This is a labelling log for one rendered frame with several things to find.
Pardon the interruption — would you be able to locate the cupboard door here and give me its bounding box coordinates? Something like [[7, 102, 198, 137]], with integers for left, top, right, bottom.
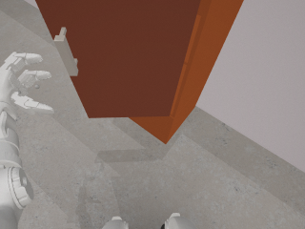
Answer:
[[35, 0, 201, 118]]

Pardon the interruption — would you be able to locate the robot thigh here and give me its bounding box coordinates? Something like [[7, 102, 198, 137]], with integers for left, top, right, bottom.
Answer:
[[102, 219, 129, 229], [164, 216, 197, 229]]

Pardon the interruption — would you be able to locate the left robot hand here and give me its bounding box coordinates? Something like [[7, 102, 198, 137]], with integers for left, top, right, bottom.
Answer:
[[0, 52, 54, 115]]

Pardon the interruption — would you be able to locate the robot left upper arm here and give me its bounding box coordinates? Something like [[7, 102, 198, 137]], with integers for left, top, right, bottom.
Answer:
[[0, 166, 34, 229]]

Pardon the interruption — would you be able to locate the right robot thigh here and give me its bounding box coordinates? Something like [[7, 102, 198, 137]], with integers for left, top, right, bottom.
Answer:
[[164, 216, 197, 229]]

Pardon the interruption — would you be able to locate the handle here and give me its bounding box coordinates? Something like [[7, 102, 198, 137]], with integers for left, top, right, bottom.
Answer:
[[53, 27, 78, 76]]

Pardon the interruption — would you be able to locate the robot left forearm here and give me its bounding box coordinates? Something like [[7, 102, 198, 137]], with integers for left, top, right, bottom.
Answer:
[[0, 101, 23, 170]]

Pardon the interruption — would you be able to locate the left robot thigh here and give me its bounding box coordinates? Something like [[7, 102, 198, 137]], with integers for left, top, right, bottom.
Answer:
[[102, 219, 129, 229]]

